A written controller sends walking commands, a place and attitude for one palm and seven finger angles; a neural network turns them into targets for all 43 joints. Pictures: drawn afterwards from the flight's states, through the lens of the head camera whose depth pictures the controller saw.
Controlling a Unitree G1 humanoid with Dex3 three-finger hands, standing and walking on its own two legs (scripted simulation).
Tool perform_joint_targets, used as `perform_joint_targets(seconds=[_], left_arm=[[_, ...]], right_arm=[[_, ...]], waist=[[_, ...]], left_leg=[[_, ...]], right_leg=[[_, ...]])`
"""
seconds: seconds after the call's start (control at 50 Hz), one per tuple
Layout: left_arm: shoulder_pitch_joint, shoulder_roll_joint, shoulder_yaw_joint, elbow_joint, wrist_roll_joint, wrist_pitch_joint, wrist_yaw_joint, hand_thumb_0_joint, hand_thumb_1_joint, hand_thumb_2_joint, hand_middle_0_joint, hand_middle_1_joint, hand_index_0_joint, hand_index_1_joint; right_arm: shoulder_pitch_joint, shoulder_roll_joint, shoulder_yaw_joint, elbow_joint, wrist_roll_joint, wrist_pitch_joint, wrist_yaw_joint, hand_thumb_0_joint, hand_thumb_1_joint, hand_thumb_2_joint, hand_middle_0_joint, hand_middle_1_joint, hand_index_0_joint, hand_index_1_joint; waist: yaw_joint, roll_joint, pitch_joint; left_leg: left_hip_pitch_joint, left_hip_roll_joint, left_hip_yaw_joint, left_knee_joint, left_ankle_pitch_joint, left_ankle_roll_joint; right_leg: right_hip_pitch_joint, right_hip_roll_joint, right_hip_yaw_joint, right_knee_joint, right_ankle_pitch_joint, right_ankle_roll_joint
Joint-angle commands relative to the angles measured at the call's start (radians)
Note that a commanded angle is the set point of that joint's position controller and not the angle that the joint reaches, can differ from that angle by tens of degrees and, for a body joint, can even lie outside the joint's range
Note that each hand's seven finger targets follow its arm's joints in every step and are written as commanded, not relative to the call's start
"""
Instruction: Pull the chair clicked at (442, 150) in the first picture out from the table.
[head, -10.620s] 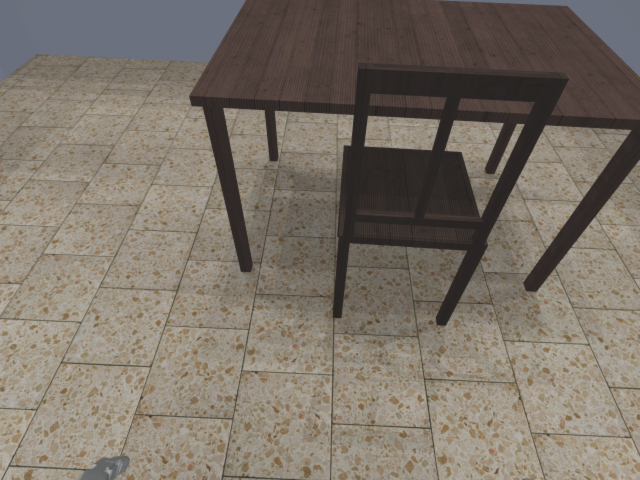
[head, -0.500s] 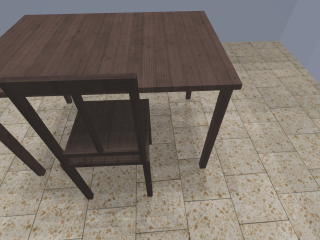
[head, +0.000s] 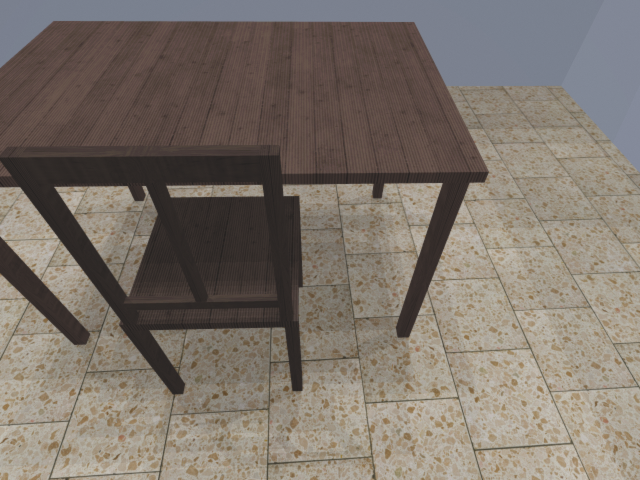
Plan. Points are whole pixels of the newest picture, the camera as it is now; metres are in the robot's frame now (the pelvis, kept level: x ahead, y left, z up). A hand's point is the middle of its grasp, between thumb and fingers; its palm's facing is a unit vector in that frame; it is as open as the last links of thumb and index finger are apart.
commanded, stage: shuffle to correct the standing spot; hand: left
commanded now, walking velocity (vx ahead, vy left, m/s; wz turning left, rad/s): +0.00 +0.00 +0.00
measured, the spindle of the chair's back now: (181, 248) +0.50 +0.28 -0.07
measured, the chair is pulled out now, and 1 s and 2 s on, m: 0.00 0.00 0.00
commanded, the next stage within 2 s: come to a stop and stand still in 0.40 s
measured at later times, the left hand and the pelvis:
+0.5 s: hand out of the picture +0.06 +0.22 -0.17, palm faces +0.08 -0.98 -0.20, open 7.4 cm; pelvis +0.06 +0.04 +0.00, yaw +3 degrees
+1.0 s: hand out of the picture +0.13 +0.25 -0.17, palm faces +0.11 -0.96 -0.25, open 7.3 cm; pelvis +0.08 +0.05 +0.00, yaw +4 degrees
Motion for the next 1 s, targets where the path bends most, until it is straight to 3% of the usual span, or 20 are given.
perform_joint_targets(seconds=[0.0,0.06,0.16,0.26,0.3,0.32,0.34,0.36,0.38,0.46,0.54,0.58,0.62,0.64,0.66,0.68,0.78,0.84,0.92,0.98], left_arm=[[0.065,0.096,0.021,-0.027,0.0,-0.019,0.01,0.0,0.9,0.9,-0.2,-0.3,-0.2,-0.3],[0.072,0.093,0.019,-0.022,-0.001,-0.022,0.01,0.0,0.9,0.9,-0.2,-0.3,-0.2,-0.3],[0.07,0.137,0.046,-0.043,0.006,-0.006,0.005,0.0,0.9,0.9,-0.2,-0.3,-0.2,-0.3],[0.058,0.203,0.082,-0.075,0.007,0.002,0.01,0.0,0.9,0.9,-0.2,-0.3,-0.2,-0.3],[-0.005,0.183,0.086,-0.097,0.009,0.003,0.009,0.0,0.9,0.9,-0.2,-0.3,-0.2,-0.3],[-0.021,0.153,0.078,-0.104,0.009,0.008,0.003,0.0,0.9,0.9,-0.2,-0.3,-0.2,-0.3],[-0.017,0.089,0.067,-0.118,0.006,0.011,-0.004,0.0,0.9,0.9,-0.2,-0.3,-0.2,-0.3],[-0.048,0.056,0.057,-0.144,0.016,0.005,-0.006,0.0,0.9,0.9,-0.2,-0.3,-0.2,-0.3],[-0.084,0.067,0.057,-0.144,0.023,0.0,-0.006,0.0,0.9,0.9,-0.2,-0.3,-0.2,-0.3],[-0.042,0.037,0.043,-0.111,0.009,-0.027,-0.032,0.0,0.9,0.9,-0.2,-0.3,-0.2,-0.3],[-0.058,0.024,0.028,-0.115,-0.001,-0.027,-0.019,0.0,0.9,0.9,-0.2,-0.3,-0.2,-0.3],[-0.004,0.042,0.029,-0.094,-0.006,-0.03,-0.006,0.0,0.9,0.9,-0.2,-0.3,-0.2,-0.3],[0.112,0.119,0.041,-0.054,-0.002,-0.041,0.013,0.0,0.9,0.9,-0.2,-0.3,-0.2,-0.3],[0.13,0.163,0.048,-0.047,-0.002,-0.043,0.021,0.0,0.9,0.9,-0.2,-0.3,-0.2,-0.3],[0.121,0.205,0.052,-0.047,-0.004,-0.04,0.021,0.0,0.9,0.9,-0.2,-0.3,-0.2,-0.3],[0.11,0.187,0.055,-0.044,-0.003,-0.038,0.028,0.0,0.9,0.9,-0.2,-0.3,-0.2,-0.3],[-0.028,0.153,0.058,-0.092,0.006,-0.014,0.035,0.0,0.9,0.9,-0.2,-0.3,-0.2,-0.3],[-0.074,0.178,0.068,-0.122,0.011,-0.001,0.028,0.0,0.9,0.9,-0.2,-0.3,-0.2,-0.3],[-0.088,0.196,0.074,-0.138,0.019,0.007,0.019,0.0,0.9,0.9,-0.2,-0.3,-0.2,-0.3],[-0.101,0.199,0.072,-0.138,0.008,0.016,0.013,0.0,0.9,0.9,-0.2,-0.3,-0.2,-0.3]], right_arm=[[0.058,-0.103,-0.02,-0.027,-0.003,-0.016,-0.004,0.0,-0.9,-0.9,0.2,0.3,0.2,0.3],[0.061,-0.104,-0.02,-0.025,0.0,-0.018,-0.006,0.0,-0.9,-0.9,0.2,0.3,0.2,0.3],[0.062,-0.116,-0.027,-0.042,-0.009,0.006,0.001,0.0,-0.9,-0.9,0.2,0.3,0.2,0.3],[0.085,-0.089,-0.038,-0.074,-0.014,0.02,0.003,0.0,-0.9,-0.9,0.2,0.3,0.2,0.3],[0.16,-0.071,-0.03,-0.058,-0.013,0.005,0.006,0.0,-0.9,-0.9,0.2,0.3,0.2,0.3],[0.205,-0.086,-0.029,-0.044,-0.014,-0.004,0.006,0.0,-0.9,-0.9,0.2,0.3,0.2,0.3],[0.246,-0.151,-0.042,-0.036,-0.022,-0.015,0.0,0.0,-0.9,-0.9,0.2,0.3,0.2,0.3],[0.278,-0.2,-0.054,-0.036,-0.023,-0.022,-0.004,0.0,-0.9,-0.9,0.2,0.3,0.2,0.3],[0.243,-0.187,-0.049,-0.038,-0.021,-0.023,-0.008,0.0,-0.9,-0.9,0.2,0.3,0.2,0.3],[0.148,-0.127,-0.016,-0.059,-0.021,-0.054,-0.017,0.0,-0.9,-0.9,0.2,0.3,0.2,0.3],[0.171,-0.145,-0.016,-0.04,-0.022,-0.057,-0.029,0.0,-0.9,-0.9,0.2,0.3,0.2,0.3],[0.138,-0.143,-0.016,-0.032,-0.012,-0.053,-0.035,0.0,-0.9,-0.9,0.2,0.3,0.2,0.3],[0.14,-0.114,-0.02,-0.036,0.007,-0.051,-0.033,0.0,-0.9,-0.9,0.2,0.3,0.2,0.3],[0.162,-0.095,-0.026,-0.042,0.012,-0.043,-0.031,0.0,-0.9,-0.9,0.2,0.3,0.2,0.3],[0.172,-0.082,-0.034,-0.043,0.013,-0.025,-0.033,0.0,-0.9,-0.9,0.2,0.3,0.2,0.3],[0.127,-0.065,-0.036,-0.043,0.01,-0.008,-0.041,0.0,-0.9,-0.9,0.2,0.3,0.2,0.3],[0.044,-0.041,-0.047,-0.045,0.003,0.03,-0.026,0.0,-0.9,-0.9,0.2,0.3,0.2,0.3],[0.022,-0.047,-0.055,-0.066,-0.001,0.043,-0.014,0.0,-0.9,-0.9,0.2,0.3,0.2,0.3],[-0.008,-0.059,-0.054,-0.097,-0.001,0.029,-0.007,0.0,-0.9,-0.9,0.2,0.3,0.2,0.3],[0.053,-0.072,-0.05,-0.086,-0.002,0.011,-0.007,0.0,-0.9,-0.9,0.2,0.3,0.2,0.3]], waist=[[0.003,0.022,0.034],[0.003,0.006,0.014],[0.015,-0.024,0.071],[0.005,-0.223,0.055],[-0.041,-0.155,0.038],[-0.054,-0.039,0.04],[-0.064,0.199,0.033],[-0.073,0.341,0.064],[-0.066,0.285,0.124],[-0.006,0.095,0.067],[-0.017,0.108,-0.018],[0.019,0.074,-0.046],[0.049,-0.036,-0.129],[0.038,-0.106,-0.155],[0.027,-0.137,-0.148],[0.036,-0.182,-0.133],[0.012,-0.103,-0.053],[0.003,-0.144,-0.05],[0.007,-0.192,-0.07],[-0.029,-0.159,-0.085]], left_leg=[[-0.078,0.071,-0.079,-0.148,-0.049,0.031],[-0.056,0.072,-0.071,-0.13,0.006,0.03],[-0.147,0.029,-0.055,-0.076,-0.216,0.039],[-0.141,-0.011,0.042,0.21,-0.175,0.025],[-0.001,0.003,0.033,0.044,-0.131,0.031],[0.049,0.021,-0.022,-0.065,-0.145,0.042],[0.085,0.167,-0.239,-0.199,-0.236,0.09],[0.105,0.273,-0.428,-0.325,-0.293,0.157],[0.032,0.287,-0.428,-0.35,-0.272,0.198],[0.113,0.196,-0.203,-0.236,0.305,0.211],[0.204,0.184,-0.119,-0.125,0.745,0.193],[0.183,0.167,-0.091,-0.046,0.831,0.133],[0.025,0.099,-0.052,0.08,0.569,0.047],[-0.109,0.021,-0.017,0.161,0.2,0.011],[-0.16,-0.023,-0.008,0.267,-0.275,-0.007],[-0.173,-0.017,-0.02,0.386,-0.38,-0.014],[-0.186,-0.004,-0.029,0.517,-0.275,-0.03],[-0.147,-0.004,-0.006,0.484,-0.201,-0.039],[-0.097,-0.004,0.018,0.304,-0.172,-0.034],[0.09,-0.012,0.053,0.009,0.056,-0.027]], right_leg=[[0.028,-0.034,0.036,-0.08,-0.051,-0.033],[0.042,-0.035,0.036,-0.074,-0.012,-0.034],[0.004,-0.074,0.068,-0.106,-0.326,-0.054],[-0.069,-0.261,0.239,-0.263,-0.51,-0.141],[-0.136,-0.218,0.139,-0.163,-0.414,-0.12],[-0.174,-0.128,0.037,-0.023,-0.37,-0.088],[-0.259,-0.014,-0.097,0.227,-0.336,-0.044],[-0.376,0.04,-0.127,0.425,-0.394,-0.026],[-0.389,-0.01,-0.046,0.526,-0.352,-0.041],[-0.321,-0.039,-0.074,0.482,-0.213,-0.032],[-0.178,0.007,-0.097,0.243,-0.185,-0.032],[-0.038,0.013,-0.081,0.04,-0.016,-0.031],[0.252,-0.081,0.03,-0.018,0.487,-0.06],[0.357,-0.241,0.167,0.058,0.886,-0.158],[0.363,-0.377,0.199,0.034,1.109,-0.255],[0.333,-0.38,0.197,0.008,1.157,-0.298],[0.153,-0.274,0.079,-0.051,0.833,-0.262],[0.067,-0.246,0.054,-0.083,0.606,-0.247],[0.06,-0.217,0.071,-0.069,0.415,-0.228],[-0.034,-0.166,0.058,-0.003,0.174,-0.146]])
